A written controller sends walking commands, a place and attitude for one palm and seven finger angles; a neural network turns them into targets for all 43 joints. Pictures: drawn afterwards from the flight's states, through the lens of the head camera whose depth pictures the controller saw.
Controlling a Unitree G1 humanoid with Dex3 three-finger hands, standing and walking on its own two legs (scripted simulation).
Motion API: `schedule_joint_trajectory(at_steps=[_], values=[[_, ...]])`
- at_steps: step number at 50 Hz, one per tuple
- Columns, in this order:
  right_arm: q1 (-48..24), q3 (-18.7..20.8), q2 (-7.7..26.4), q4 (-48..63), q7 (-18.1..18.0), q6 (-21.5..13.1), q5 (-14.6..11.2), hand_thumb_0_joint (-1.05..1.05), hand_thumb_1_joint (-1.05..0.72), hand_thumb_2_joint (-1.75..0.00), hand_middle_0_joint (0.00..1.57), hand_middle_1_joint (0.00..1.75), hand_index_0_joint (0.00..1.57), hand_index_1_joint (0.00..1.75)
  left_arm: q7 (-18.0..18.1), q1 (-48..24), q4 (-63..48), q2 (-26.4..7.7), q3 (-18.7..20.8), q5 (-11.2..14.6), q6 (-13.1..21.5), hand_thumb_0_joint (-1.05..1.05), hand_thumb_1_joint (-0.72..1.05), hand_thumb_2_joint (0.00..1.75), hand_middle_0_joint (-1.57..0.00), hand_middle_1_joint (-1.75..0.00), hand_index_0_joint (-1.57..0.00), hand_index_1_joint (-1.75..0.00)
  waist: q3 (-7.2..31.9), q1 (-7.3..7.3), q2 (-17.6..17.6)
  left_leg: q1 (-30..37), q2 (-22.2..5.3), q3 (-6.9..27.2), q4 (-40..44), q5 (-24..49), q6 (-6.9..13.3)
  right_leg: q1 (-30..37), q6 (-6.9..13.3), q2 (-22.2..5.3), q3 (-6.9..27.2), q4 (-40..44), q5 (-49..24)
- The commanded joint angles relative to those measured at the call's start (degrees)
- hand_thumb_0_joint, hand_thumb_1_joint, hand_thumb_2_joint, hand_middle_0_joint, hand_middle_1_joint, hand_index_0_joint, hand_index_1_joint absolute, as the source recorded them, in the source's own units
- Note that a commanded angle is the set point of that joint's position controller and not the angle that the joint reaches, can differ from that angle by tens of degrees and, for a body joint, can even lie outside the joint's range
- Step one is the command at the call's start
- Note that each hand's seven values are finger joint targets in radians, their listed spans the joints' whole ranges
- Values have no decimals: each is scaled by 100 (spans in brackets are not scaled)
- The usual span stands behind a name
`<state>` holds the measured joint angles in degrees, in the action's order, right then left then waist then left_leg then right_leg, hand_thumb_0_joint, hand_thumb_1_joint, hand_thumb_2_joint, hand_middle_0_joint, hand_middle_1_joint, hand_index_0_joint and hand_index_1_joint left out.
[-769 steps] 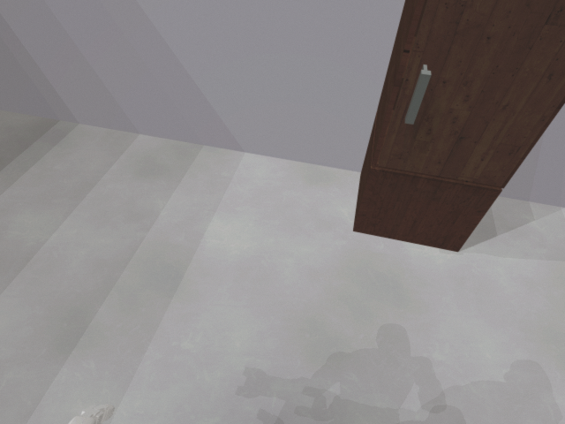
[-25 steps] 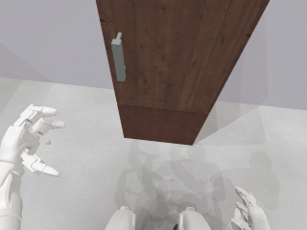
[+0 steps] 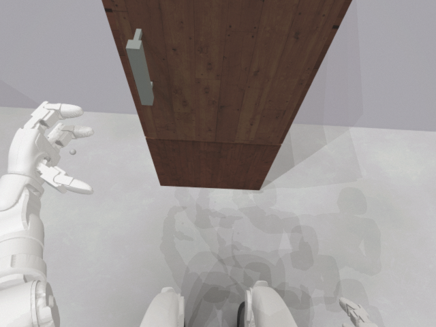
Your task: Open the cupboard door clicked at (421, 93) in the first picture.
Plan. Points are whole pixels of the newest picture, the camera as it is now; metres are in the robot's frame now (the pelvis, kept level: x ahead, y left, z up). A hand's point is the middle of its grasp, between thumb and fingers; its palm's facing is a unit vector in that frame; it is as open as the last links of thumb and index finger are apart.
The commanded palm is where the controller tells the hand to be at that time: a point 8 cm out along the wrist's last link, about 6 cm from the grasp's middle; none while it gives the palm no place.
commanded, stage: move the hooked fingers beside the handle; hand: left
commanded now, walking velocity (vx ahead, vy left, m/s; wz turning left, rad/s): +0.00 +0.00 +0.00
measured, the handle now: (143, 69) +0.62 +0.17 +0.04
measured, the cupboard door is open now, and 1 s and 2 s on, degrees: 0 0 0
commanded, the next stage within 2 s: slide the fingers in behind the handle in 2.00 s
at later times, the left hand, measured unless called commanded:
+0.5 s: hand (93, 109) +0.50 +0.24 +0.05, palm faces -0.06 -1.00 -0.01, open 14.0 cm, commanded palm +0.49 +0.29 +0.05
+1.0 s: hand (110, 75) +0.58 +0.23 +0.06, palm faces -0.05 -1.00 -0.01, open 14.0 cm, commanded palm +0.57 +0.26 +0.05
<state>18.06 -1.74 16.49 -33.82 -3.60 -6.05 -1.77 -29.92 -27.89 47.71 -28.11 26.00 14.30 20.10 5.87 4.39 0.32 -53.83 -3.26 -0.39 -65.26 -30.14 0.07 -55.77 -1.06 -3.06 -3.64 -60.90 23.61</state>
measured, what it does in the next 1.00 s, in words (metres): stands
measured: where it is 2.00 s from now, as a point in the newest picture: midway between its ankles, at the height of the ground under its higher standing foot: outside the picture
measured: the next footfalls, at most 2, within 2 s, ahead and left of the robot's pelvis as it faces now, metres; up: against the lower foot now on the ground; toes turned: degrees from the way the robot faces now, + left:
none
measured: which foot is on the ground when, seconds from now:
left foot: down 0.00-1.00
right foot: down 0.00-1.00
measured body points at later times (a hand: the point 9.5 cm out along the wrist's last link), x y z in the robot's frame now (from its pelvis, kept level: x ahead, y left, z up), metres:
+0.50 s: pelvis +0.00 +0.01 -0.01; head +0.15 +0.03 +0.41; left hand +0.49 +0.30 +0.06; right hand +0.03 -0.27 -0.12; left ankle +0.01 +0.12 -0.65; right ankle +0.05 -0.14 -0.65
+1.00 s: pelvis +0.00 +0.01 -0.03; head +0.20 +0.04 +0.38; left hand +0.58 +0.28 +0.06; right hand -0.04 -0.25 -0.12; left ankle +0.01 +0.12 -0.65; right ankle +0.05 -0.14 -0.65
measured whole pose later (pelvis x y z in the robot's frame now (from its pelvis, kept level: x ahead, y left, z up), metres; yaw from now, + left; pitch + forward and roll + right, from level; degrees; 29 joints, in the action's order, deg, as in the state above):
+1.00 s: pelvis +0.00 +0.01 -0.03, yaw -3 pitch +30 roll -5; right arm 22.3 -5.2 16.0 -33.5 -1.4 4.0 1.6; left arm -23.2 -67.8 75.0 -47.2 29.4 0.0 17.5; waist 4.2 16.0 2.1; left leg -70.7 -4.8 1.0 -72.2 -31.5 1.0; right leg -70.8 -1.8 -1.5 -4.5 -63.8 22.6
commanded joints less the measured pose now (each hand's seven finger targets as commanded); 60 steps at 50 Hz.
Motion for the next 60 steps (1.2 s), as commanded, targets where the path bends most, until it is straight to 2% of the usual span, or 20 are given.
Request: schedule_joint_trajectory(at_steps=[1, 2, 5, 9, 16, 18, 21, 24, 26, 30, 32, 34, 41, 44, 48, 52, 54, 55, 58, 60], values=[[492, 380, 944, 484, -69, -122, 43, 0, -90, -90, 20, 30, 20, 30, 2, -2360, -948, -1862, 391, 27, 499, 0, -50, 30, -30, -120, -30, -120, 2558, 26, 665, 1062, 245, 129, 860, 1966, 96, 1561, 245, 357, 193, 500, -1270], [546, 388, 958, 467, -58, -71, 47, 0, -90, -90, 20, 30, 20, 30, -3, -2275, -753, -2027, 558, 4, 491, 0, -50, 30, -30, -120, -30, -120, 2638, -19, 544, 1018, 234, 119, 843, 2002, 90, 1642, 231, 365, 204, 500, -1328], [581, 375, 968, 416, -36, 34, 45, 0, -90, -90, 20, 30, 20, 30, -21, -2585, -351, -2075, 521, -63, 469, 0, -50, 30, -30, -120, -30, -120, 2500, 83, 469, 754, 225, 97, 784, 1838, 117, 1570, 198, 353, 230, 507, -1272], [699, 388, 987, 391, -6, 167, 61, 0, -90, -90, 20, 30, 20, 30, -10, -2854, -132, -2184, 524, -165, 471, 0, -50, 30, -30, -120, -30, -120, 2669, 124, 626, 881, 209, 116, 745, 1993, 121, 1452, 201, 373, 214, 472, -1361], [892, 336, 1037, 259, -4, 352, 109, 0, -90, -90, 20, 30, 20, 30, 123, -3934, 366, -2294, 360, -366, 489, 0, -50, 30, -30, -120, -30, -120, 2519, 408, 691, 900, 169, 261, 667, 1874, 129, 882, 213, 413, 128, 422, -1053], [959, 341, 1050, 239, -1, 399, 130, 0, -90, -90, 20, 30, 20, 30, 179, -4069, 421, -2411, 408, -454, 496, 0, -50, 30, -30, -120, -30, -120, 2810, 418, 791, 1022, 167, 275, 630, 1978, 119, 888, 193, 407, 139, 405, -1113], [1042, 308, 1052, 213, 22, 458, 171, 0, -90, -90, 20, 30, 20, 30, 267, -4352, 530, -2453, 386, -529, 487, 0, -50, 30, -30, -120, -30, -120, 2886, 482, 966, 1112, 153, 333, 547, 2206, 107, 688, 212, 416, 99, 319, -1169], [1089, 267, 1072, 189, 39, 544, 191, 0, -90, -90, 20, 30, 20, 30, 348, -4660, 755, -2618, 399, -648, 417, 0, -50, 30, -30, -120, -30, -120, 2829, 584, 939, 953, 137, 356, 514, 2105, 111, 630, 181, 414, 92, 332, -1108], [1153, 247, 1101, 231, 40, 601, 204, 0, -90, -90, 20, 30, 20, 30, 384, -4667, 795, -2937, 596, -700, 416, 0, -50, 30, -30, -120, -30, -120, 2978, 547, 1002, 954, 132, 372, 489, 2221, 114, 676, 208, 437, 86, 278, -1193], [1242, 218, 1090, 178, 79, 696, 243, 0, -90, -90, 20, 30, 20, 30, 441, -5108, 941, -2799, 381, -827, 355, 0, -50, 30, -30, -120, -30, -120, 2920, 738, 1158, 1043, 91, 414, 423, 2272, 109, 377, 183, 448, 57, 296, -1135], [1331, 215, 1147, 191, 66, 742, 253, 0, -90, -90, 20, 30, 20, 30, 459, -5168, 941, -3150, 633, -836, 366, 0, -50, 30, -30, -120, -30, -120, 3147, 722, 1081, 1095, 80, 450, 419, 2473, 106, 485, 184, 464, 43, 268, -1269], [1378, 202, 1106, 174, 96, 786, 279, 0, -90, -90, 20, 30, 20, 30, 483, -5334, 1003, -2991, 474, -917, 316, 0, -50, 30, -30, -120, -30, -120, 3180, 787, 1272, 1124, 71, 443, 354, 2564, 104, 376, 184, 464, 38, 246, -1323], [1587, 145, 1132, 133, 128, 920, 339, 0, -90, -90, 20, 30, 20, 30, 602, -5811, 1212, -3286, 540, -1103, 231, 0, -50, 30, -30, -120, -30, -120, 3217, 961, 1409, 1124, 37, 520, 251, 2762, 104, 201, 209, 499, -5, 202, -1418], [1641, 92, 1148, 104, 122, 971, 347, 0, -90, -90, 20, 30, 20, 30, 657, -6183, 1480, -3359, 432, -1224, 123, 0, -50, 30, -30, -120, -30, -120, 2961, 1133, 1322, 842, 24, 523, 230, 2486, 133, 75, 178, 510, -18, 237, -1251], [1748, 51, 1170, 100, 126, 986, 391, 0, -90, -90, 20, 30, 20, 30, 727, -6620, 1507, -3612, 450, -1375, 91, 0, -50, 30, -30, -120, -30, -120, 3252, 1242, 1633, 908, 20, 546, 105, 2584, 139, -63, 190, 517, -26, 168, -1274], [1846, 55, 1161, 235, 198, 1087, 410, 0, -90, -90, 20, 30, 20, 30, 664, -5803, 1558, -3705, 663, -1411, 16, 0, -50, 30, -30, -120, -30, -120, 3536, 990, 1687, 1089, 1, 550, 126, 3142, 94, 195, 220, 533, -68, 93, -1660], [1805, 65, 1151, 265, 225, 1128, 400, 0, -90, -90, 20, 30, 20, 30, 619, -5815, 1442, -3615, 598, -1362, -47, 0, -50, 30, -30, -120, -30, -120, 3379, 1029, 1592, 921, -4, 469, 120, 2925, 131, 252, 192, 545, -40, 156, -1656], [1803, 66, 1158, 271, 218, 1149, 394, 0, -90, -90, 20, 30, 20, 30, 617, -5862, 1370, -3741, 684, -1345, -61, 0, -50, 30, -30, -120, -30, -120, 3362, 1036, 1486, 807, -2, 460, 135, 2845, 147, 376, 184, 551, -35, 162, -1678], [1822, 109, 1145, 290, 237, 1158, 392, 0, -90, -90, 20, 30, 20, 30, 606, -5949, 835, -3912, 885, -1254, 54, 0, -50, 30, -30, -120, -30, -120, 3795, 940, 1742, 1115, -1, 469, 148, 3115, 125, 556, 199, 563, -4, 156, -1901], [1820, 137, 1132, 246, 252, 1158, 376, 0, -90, -90, 20, 30, 20, 30, 612, -5856, 753, -3848, 894, -1224, 101, 0, -50, 30, -30, -120, -30, -120, 3765, 944, 1642, 1196, -4, 477, 168, 3130, 119, 556, 191, 575, -11, 196, -1873]])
